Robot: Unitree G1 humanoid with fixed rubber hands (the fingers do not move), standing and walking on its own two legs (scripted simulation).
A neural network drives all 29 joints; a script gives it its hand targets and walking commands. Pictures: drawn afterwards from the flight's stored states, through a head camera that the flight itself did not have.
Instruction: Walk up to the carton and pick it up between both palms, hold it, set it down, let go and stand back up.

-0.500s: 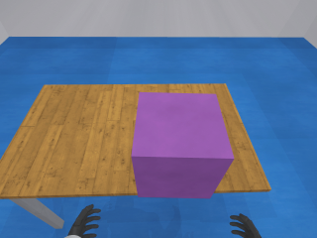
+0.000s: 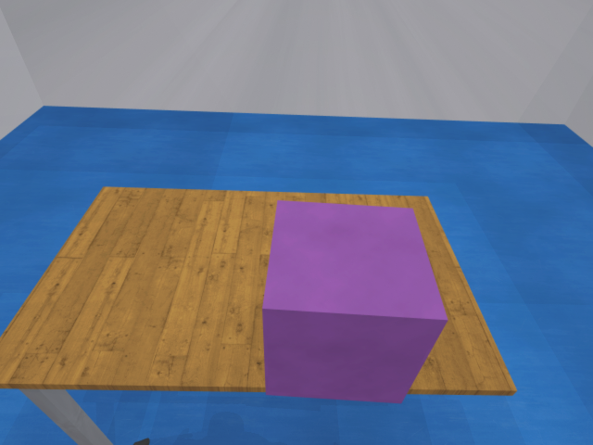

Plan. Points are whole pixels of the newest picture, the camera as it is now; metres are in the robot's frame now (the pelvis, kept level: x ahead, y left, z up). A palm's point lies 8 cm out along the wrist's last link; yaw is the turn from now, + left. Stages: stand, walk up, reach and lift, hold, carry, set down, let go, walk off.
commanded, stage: stand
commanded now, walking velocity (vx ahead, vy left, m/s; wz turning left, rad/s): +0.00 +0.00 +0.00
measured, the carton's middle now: (339, 301) +0.41 -0.06 -0.06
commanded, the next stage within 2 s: none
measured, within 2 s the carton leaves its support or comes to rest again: neither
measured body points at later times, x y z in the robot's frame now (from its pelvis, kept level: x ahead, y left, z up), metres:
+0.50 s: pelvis -0.04 +0.04 +0.00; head -0.07 +0.05 +0.45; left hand -0.04 +0.28 -0.15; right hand +0.01 -0.22 -0.13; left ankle -0.02 +0.11 -0.74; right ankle +0.00 -0.12 -0.74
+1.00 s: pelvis -0.04 +0.02 +0.00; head -0.07 +0.02 +0.45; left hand -0.06 +0.25 -0.16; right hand -0.02 -0.23 -0.15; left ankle -0.02 +0.12 -0.74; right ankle +0.00 -0.12 -0.74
